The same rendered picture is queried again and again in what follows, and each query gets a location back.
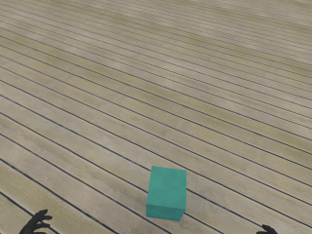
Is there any left robot hand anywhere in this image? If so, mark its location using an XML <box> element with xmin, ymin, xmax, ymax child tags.
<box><xmin>19</xmin><ymin>209</ymin><xmax>53</xmax><ymax>234</ymax></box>

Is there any carton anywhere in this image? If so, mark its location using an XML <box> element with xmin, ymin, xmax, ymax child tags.
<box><xmin>146</xmin><ymin>166</ymin><xmax>187</xmax><ymax>221</ymax></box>

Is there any right robot hand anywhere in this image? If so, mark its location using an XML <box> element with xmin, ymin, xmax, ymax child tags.
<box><xmin>256</xmin><ymin>224</ymin><xmax>278</xmax><ymax>234</ymax></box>

